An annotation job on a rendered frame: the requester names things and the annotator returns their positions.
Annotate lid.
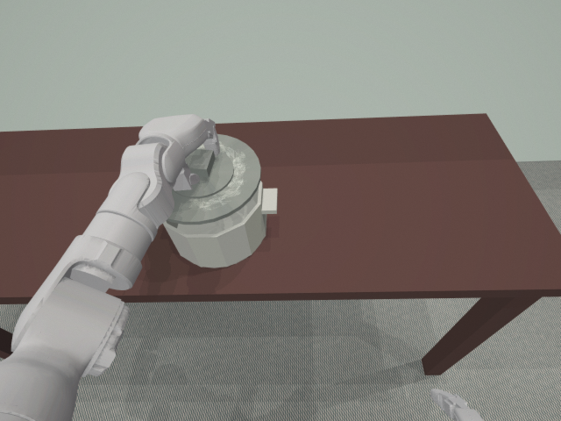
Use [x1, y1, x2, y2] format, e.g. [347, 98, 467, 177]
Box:
[167, 134, 261, 225]

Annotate knob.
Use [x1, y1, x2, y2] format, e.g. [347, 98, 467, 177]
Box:
[185, 149, 215, 177]

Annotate table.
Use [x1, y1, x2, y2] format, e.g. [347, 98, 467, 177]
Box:
[0, 113, 561, 375]

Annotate pot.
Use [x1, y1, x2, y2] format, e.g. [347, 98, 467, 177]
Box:
[163, 181, 278, 268]

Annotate robot left upper arm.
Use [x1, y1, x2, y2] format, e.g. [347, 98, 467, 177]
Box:
[0, 277, 130, 421]

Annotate robot left hand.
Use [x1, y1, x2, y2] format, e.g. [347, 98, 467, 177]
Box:
[138, 114, 220, 191]

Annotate left robot forearm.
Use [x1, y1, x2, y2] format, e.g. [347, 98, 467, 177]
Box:
[11, 132, 185, 352]

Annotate robot right hand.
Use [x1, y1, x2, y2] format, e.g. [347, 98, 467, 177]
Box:
[430, 389, 484, 421]

